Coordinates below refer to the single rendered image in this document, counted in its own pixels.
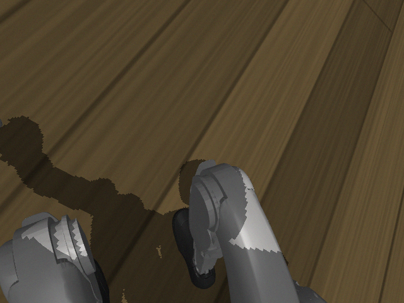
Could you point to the right robot hand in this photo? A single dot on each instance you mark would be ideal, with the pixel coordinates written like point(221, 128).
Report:
point(307, 295)

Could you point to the right robot foot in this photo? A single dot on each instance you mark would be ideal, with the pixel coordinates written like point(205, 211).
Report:
point(184, 241)

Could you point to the left robot foot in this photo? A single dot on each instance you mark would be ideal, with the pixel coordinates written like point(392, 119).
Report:
point(102, 284)

